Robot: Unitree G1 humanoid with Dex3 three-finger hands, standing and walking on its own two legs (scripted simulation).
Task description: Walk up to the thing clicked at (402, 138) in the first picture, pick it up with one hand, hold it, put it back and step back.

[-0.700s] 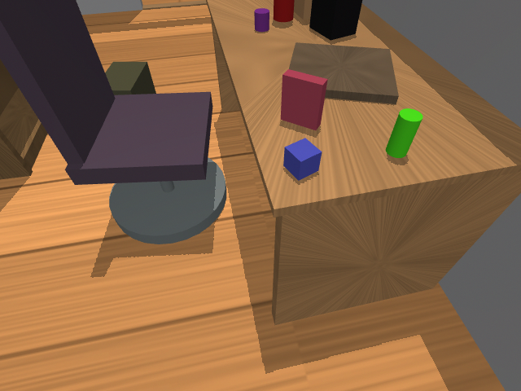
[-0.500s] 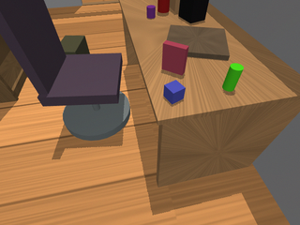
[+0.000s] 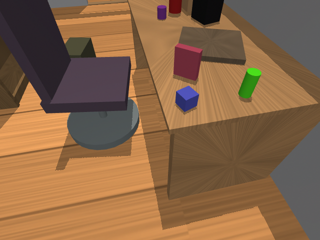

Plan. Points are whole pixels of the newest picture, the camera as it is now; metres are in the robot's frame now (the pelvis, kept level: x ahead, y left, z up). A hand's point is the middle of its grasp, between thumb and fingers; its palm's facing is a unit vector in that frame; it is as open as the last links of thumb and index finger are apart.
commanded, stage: stand
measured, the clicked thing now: (249, 83) +0.66 -0.32 +0.00
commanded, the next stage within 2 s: walk up in 0.42 s
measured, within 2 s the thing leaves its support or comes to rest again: neither
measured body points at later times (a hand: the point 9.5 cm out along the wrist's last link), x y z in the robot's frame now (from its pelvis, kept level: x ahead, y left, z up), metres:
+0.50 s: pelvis +0.00 +0.00 +0.00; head +0.02 +0.00 +0.44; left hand +0.08 +0.30 -0.14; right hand +0.08 -0.31 -0.13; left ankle +0.00 +0.13 -0.75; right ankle -0.01 -0.12 -0.75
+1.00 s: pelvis -0.04 -0.01 -0.03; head +0.01 -0.04 +0.42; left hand +0.11 +0.28 -0.14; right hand -0.02 -0.35 -0.15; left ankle -0.02 +0.13 -0.70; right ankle -0.06 -0.13 -0.75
